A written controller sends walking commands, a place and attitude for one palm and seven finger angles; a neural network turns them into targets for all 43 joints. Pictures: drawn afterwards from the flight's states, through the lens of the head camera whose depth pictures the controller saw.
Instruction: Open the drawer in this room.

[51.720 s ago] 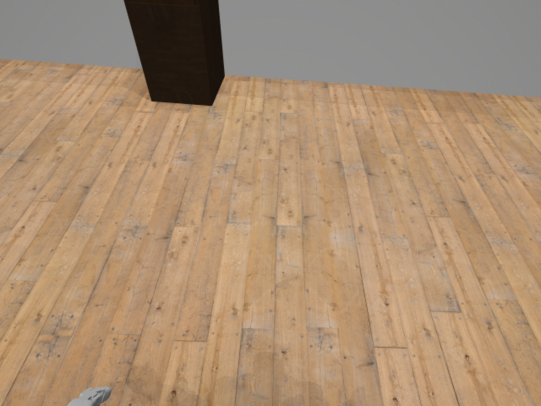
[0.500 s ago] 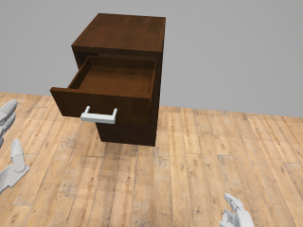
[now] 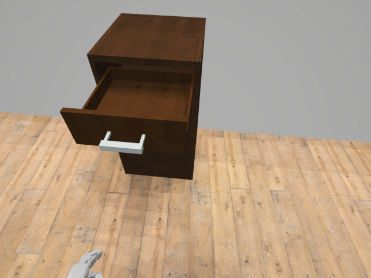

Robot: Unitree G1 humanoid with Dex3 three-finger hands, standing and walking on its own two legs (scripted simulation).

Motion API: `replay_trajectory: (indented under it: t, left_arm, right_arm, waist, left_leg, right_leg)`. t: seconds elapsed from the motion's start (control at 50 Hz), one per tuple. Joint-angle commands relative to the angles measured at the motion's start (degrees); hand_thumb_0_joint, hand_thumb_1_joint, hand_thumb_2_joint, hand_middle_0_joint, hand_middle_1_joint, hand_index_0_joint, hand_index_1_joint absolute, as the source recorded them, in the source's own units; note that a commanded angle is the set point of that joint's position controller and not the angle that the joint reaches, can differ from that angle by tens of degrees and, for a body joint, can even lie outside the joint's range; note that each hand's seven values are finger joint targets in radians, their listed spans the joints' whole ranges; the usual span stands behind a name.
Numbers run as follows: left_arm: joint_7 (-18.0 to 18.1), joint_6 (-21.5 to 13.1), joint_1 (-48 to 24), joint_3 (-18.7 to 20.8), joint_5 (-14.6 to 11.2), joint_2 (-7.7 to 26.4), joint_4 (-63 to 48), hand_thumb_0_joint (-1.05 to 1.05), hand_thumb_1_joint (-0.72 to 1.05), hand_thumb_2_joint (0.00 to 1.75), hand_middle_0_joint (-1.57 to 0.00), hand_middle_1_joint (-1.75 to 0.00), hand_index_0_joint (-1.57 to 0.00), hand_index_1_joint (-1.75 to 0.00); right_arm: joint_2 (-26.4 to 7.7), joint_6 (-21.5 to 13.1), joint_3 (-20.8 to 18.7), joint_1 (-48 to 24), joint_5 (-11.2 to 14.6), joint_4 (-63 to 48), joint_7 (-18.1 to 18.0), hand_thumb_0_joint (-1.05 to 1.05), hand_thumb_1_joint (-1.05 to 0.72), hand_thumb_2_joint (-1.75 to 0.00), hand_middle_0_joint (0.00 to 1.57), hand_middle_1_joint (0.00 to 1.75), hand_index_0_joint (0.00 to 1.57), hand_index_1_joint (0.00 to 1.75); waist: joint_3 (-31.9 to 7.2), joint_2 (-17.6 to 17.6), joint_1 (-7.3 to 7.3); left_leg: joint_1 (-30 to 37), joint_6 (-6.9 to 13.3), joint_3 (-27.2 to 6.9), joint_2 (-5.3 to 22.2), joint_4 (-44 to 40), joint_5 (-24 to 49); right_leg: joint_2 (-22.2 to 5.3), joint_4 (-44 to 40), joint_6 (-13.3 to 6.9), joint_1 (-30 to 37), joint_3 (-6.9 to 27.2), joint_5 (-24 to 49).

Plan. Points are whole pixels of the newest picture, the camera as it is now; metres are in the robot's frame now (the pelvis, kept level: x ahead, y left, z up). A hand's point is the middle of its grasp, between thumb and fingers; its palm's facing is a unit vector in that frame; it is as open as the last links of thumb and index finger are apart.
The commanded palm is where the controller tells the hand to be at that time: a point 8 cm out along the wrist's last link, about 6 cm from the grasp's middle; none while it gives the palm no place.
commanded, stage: let the arm hang, fingers relaxed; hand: left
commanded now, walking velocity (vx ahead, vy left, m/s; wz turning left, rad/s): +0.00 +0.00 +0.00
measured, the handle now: (123, 141) +0.52 +0.20 -0.05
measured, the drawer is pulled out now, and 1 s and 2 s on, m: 0.29 0.29 0.29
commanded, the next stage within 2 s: look to check the result in 0.88 s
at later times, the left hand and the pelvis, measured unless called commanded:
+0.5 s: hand out of the picture -0.01 +0.19 -0.15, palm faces +0.01 -0.97 -0.24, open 7.4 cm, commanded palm none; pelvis +0.00 +0.00 +0.02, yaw -1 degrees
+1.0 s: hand out of the picture -0.03 +0.16 -0.15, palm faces +0.00 -0.98 -0.19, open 7.4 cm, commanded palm none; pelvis -0.01 -0.01 +0.02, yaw -2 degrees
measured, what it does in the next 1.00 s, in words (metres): stands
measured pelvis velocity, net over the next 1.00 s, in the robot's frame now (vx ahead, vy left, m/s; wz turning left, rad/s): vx -0.01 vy -0.01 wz -0.03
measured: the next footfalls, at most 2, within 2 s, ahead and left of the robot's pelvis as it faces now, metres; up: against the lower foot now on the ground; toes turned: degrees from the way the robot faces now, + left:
none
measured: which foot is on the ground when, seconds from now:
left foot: down 0.00-1.00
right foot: down 0.00-1.00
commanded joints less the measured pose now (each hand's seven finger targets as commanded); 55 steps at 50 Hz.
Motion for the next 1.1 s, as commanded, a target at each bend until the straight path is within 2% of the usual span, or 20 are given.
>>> replay_trajectory:
  t: [0.0, 0.04, 0.06, 0.08, 0.12, 0.18, 0.26, 0.28, 0.34, 0.38, 0.44, 0.48, 0.56, 0.58, 0.64, 0.66, 0.72, 0.9, 0.96, 1.08]
  left_arm:
    - [0.92, -3.18, 0.72, 1.46, -0.78, 7.91, 4.07, 0.0, 0.9, 0.9, -0.2, -0.3, -0.2, -0.3]
    - [0.81, -3.19, 1.09, 1.0, -1.1, 7.56, 9.69, 0.0, 0.9, 0.9, -0.2, -0.3, -0.2, -0.3]
    - [0.72, -3.27, 1.24, 0.91, -1.04, 7.74, 12.0, 0.0, 0.9, 0.9, -0.2, -0.3, -0.2, -0.3]
    - [0.72, -3.36, 1.98, 1.44, -0.88, 5.9, 13.52, 0.0, 0.9, 0.9, -0.2, -0.3, -0.2, -0.3]
    - [0.59, -3.52, 1.87, 1.04, -1.12, 5.88, 16.66, 0.0, 0.9, 0.9, -0.2, -0.3, -0.2, -0.3]
    - [0.56, -3.86, 1.28, 0.58, -1.27, 5.31, 20.5, 0.0, 0.9, 0.9, -0.2, -0.3, -0.2, -0.3]
    - [0.83, -4.03, 1.66, 0.04, -1.36, 4.8, 24.7, 0.0, 0.9, 0.9, -0.2, -0.3, -0.2, -0.3]
    - [0.91, -3.98, 1.74, -0.21, -1.42, 4.43, 25.57, 0.0, 0.9, 0.9, -0.2, -0.3, -0.2, -0.3]
    - [1.03, -3.94, 1.97, -0.52, -1.44, 4.19, 27.66, 0.0, 0.9, 0.9, -0.2, -0.3, -0.2, -0.3]
    - [1.14, -4.14, 2.61, -0.65, -1.39, 4.22, 28.83, 0.0, 0.9, 0.9, -0.2, -0.3, -0.2, -0.3]
    - [1.23, -4.11, 2.4, -0.85, -1.39, 3.97, 30.03, 0.0, 0.9, 0.9, -0.2, -0.3, -0.2, -0.3]
    - [1.3, -4.21, 2.74, -0.93, -1.35, 3.57, 30.57, 0.0, 0.9, 0.9, -0.2, -0.3, -0.2, -0.3]
    - [1.36, -4.41, 3.19, -0.92, -1.36, 3.37, 31.18, 0.0, 0.9, 0.9, -0.2, -0.3, -0.2, -0.3]
    - [1.35, -4.37, 3.05, -0.99, -1.35, 3.22, 31.44, 0.0, 0.9, 0.9, -0.2, -0.3, -0.2, -0.3]
    - [1.33, -4.47, 2.93, -0.85, -1.35, 3.1, 31.68, 0.0, 0.9, 0.9, -0.2, -0.3, -0.2, -0.3]
    - [1.37, -4.52, 3.34, -0.76, -1.27, 2.94, 31.7, 0.0, 0.9, 0.9, -0.2, -0.3, -0.2, -0.3]
    - [1.33, -4.59, 3.4, -0.8, -1.36, 2.6, 32.18, 0.0, 0.9, 0.9, -0.2, -0.3, -0.2, -0.3]
    - [1.41, -4.61, 3.92, -0.75, -1.39, 1.78, 32.62, 0.0, 0.9, 0.9, -0.2, -0.3, -0.2, -0.3]
    - [1.43, -4.67, 4.24, -0.65, -1.34, 1.97, 32.63, 0.0, 0.9, 0.9, -0.2, -0.3, -0.2, -0.3]
    - [1.5, -4.68, 4.05, -0.62, -1.36, 1.68, 32.67, 0.0, 0.9, 0.9, -0.2, -0.3, -0.2, -0.3]
  right_arm:
    - [-6.31, -1.11, -0.94, 1.25, -0.13, -1.7, -1.42, 0.0, -0.9, -0.9, 0.2, 0.3, 0.2, 0.3]
    - [-6.0, -0.87, -0.49, 1.37, 0.09, 0.41, -1.78, 0.0, -0.9, -0.9, 0.2, 0.3, 0.2, 0.3]
    - [-5.95, -0.68, -0.43, 1.43, 0.33, 1.21, -1.95, 0.0, -0.9, -0.9, 0.2, 0.3, 0.2, 0.3]
    - [-5.24, -0.61, -0.68, 2.18, 0.1, 2.01, -2.2, 0.0, -0.9, -0.9, 0.2, 0.3, 0.2, 0.3]
    - [-4.65, -0.51, -0.55, 3.44, 0.16, 3.73, -2.34, 0.0, -0.9, -0.9, 0.2, 0.3, 0.2, 0.3]
    - [-4.24, -0.46, -0.72, 5.61, 0.48, 6.06, -2.62, 0.0, -0.9, -0.9, 0.2, 0.3, 0.2, 0.3]
    - [-3.54, -0.34, -0.64, 6.83, 0.79, 8.85, -2.78, 0.0, -0.9, -0.9, 0.2, 0.3, 0.2, 0.3]
    - [-3.45, -0.26, -0.5, 6.98, 0.71, 9.57, -2.83, 0.0, -0.9, -0.9, 0.2, 0.3, 0.2, 0.3]
    - [-2.95, -0.08, -0.4, 7.2, 0.73, 11.25, -2.78, 0.0, -0.9, -0.9, 0.2, 0.3, 0.2, 0.3]
    - [-2.73, -0.16, -0.35, 7.6, 0.67, 12.39, -2.68, 0.0, -0.9, -0.9, 0.2, 0.3, 0.2, 0.3]
    - [-2.37, -0.13, -0.29, 7.39, 0.72, 13.68, -2.58, 0.0, -0.9, -0.9, 0.2, 0.3, 0.2, 0.3]
    - [-2.0, -0.06, -0.27, 7.43, 0.61, 14.38, -2.53, 0.0, -0.9, -0.9, 0.2, 0.3, 0.2, 0.3]
    - [-1.4, -0.12, -0.29, 7.45, 0.62, 15.24, -2.48, 0.0, -0.9, -0.9, 0.2, 0.3, 0.2, 0.3]
    - [-1.2, -0.15, -0.25, 7.67, 0.56, 15.52, -2.48, 0.0, -0.9, -0.9, 0.2, 0.3, 0.2, 0.3]
    - [-0.73, -0.31, -0.18, 7.99, 0.53, 15.89, -2.57, 0.0, -0.9, -0.9, 0.2, 0.3, 0.2, 0.3]
    - [-0.74, -0.28, -0.29, 7.89, 0.7, 15.76, -2.6, 0.0, -0.9, -0.9, 0.2, 0.3, 0.2, 0.3]
    - [-0.34, -0.34, -0.2, 8.23, 0.54, 16.05, -2.73, 0.0, -0.9, -0.9, 0.2, 0.3, 0.2, 0.3]
    - [0.47, -0.13, -0.41, 9.53, 0.48, 16.4, -2.83, 0.0, -0.9, -0.9, 0.2, 0.3, 0.2, 0.3]
    - [0.26, -0.13, -0.54, 9.52, 0.68, 16.19, -2.81, 0.0, -0.9, -0.9, 0.2, 0.3, 0.2, 0.3]
    - [0.53, 0.02, -0.59, 9.9, 0.51, 16.28, -2.79, 0.0, -0.9, -0.9, 0.2, 0.3, 0.2, 0.3]
  waist:
    - [-0.06, 6.51, 2.66]
    - [0.43, 10.76, 2.96]
    - [1.09, 9.0, 3.09]
    - [-0.17, 9.94, 2.98]
    - [-1.64, 11.3, 2.9]
    - [-2.82, 5.28, 2.34]
    - [0.41, 0.94, 2.24]
    - [1.84, 1.42, 2.22]
    - [4.31, -0.41, 2.19]
    - [3.31, -0.53, 2.24]
    - [4.82, -1.32, 2.28]
    - [6.46, -0.77, 2.28]
    - [6.4, -0.5, 2.45]
    - [6.62, 0.97, 2.28]
    - [5.97, 1.8, 2.3]
    - [6.06, 0.83, 2.44]
    - [5.6, 2.51, 2.36]
    - [6.43, 2.3, 2.18]
    - [5.9, 0.67, 2.3]
    - [6.51, 0.93, 2.07]
  left_leg:
    - [1.56, 1.21, -5.6, 5.97, -8.72, 30.17]
    - [1.72, 1.49, -5.67, 6.47, -11.27, 25.76]
    - [2.11, 1.69, -6.07, 6.8, -11.57, 24.02]
    - [2.57, 1.76, -5.9, 6.83, -11.99, 21.6]
    - [3.57, 1.76, -5.51, 6.45, -12.58, 19.45]
    - [6.49, 1.59, -5.28, 7.04, -12.42, 22.14]
    - [6.95, 1.34, -4.81, 7.04, -13.63, 22.9]
    - [6.57, 1.34, -4.62, 7.03, -14.15, 22.11]
    - [5.85, 1.3, -4.6, 6.93, -15.67, 17.91]
    - [7.06, 1.38, -4.32, 6.93, -16.01, 17.98]
    - [6.28, 1.31, -4.45, 6.81, -17.2, 15.38]
    - [5.97, 1.4, -4.36, 6.74, -17.69, 13.52]
    - [5.93, 1.26, -4.21, 6.65, -18.16, 12.04]
    - [5.6, 1.23, -4.07, 6.58, -18.37, 11.47]
    - [5.18, 1.06, -3.95, 6.51, -18.41, 12.22]
    - [5.52, 1.09, -4.04, 6.58, -18.27, 11.89]
    - [5.53, 0.97, -3.58, 6.56, -18.06, 12.83]
    - [4.88, 0.89, -3.72, 6.59, -18.14, 11.06]
    - [5.5, 0.86, -3.72, 6.67, -17.9, 11.05]
    - [4.95, 0.76, -3.48, 6.6, -17.74, 10.34]
  right_leg:
    - [-3.52, -7.73, -1.65, 7.16, 4.53, 23.92]
    - [-2.52, -9.92, -1.61, 8.16, 4.4, 16.66]
    - [-2.51, -11.26, -1.66, 7.93, 4.24, 15.52]
    - [-2.5, -12.44, -1.86, 8.76, 4.35, 14.99]
    - [-2.78, -13.51, -2.1, 10.1, 4.4, 15.71]
    - [-3.27, -14.55, -2.1, 10.39, 4.05, 19.21]
    - [-3.71, -15.88, -2.22, 9.25, 4.2, 21.75]
    - [-3.86, -16.38, -2.13, 8.74, 4.35, 21.11]
    - [-3.88, -17.77, -1.88, 7.72, 4.72, 18.35]
    - [-3.93, -17.95, -1.83, 7.85, 4.86, 18.21]
    - [-3.85, -18.76, -1.57, 7.23, 5.14, 15.58]
    - [-3.69, -19.68, -1.5, 5.89, 5.26, 12.63]
    - [-3.39, -20.17, -1.53, 5.54, 5.68, 11.06]
    - [-3.49, -20.28, -1.54, 5.58, 5.78, 10.59]
    - [-3.51, -20.0, -1.68, 6.42, 5.85, 11.92]
    - [-3.4, -20.26, -1.62, 5.78, 5.71, 11.22]
    - [-3.66, -20.23, -1.84, 6.47, 5.97, 12.95]
    - [-3.38, -20.68, -2.08, 5.48, 6.1, 10.83]
    - [-3.33, -20.6, -2.01, 4.95, 5.94, 10.46]
    - [-3.38, -20.9, -2.06, 4.56, 6.08, 9.42]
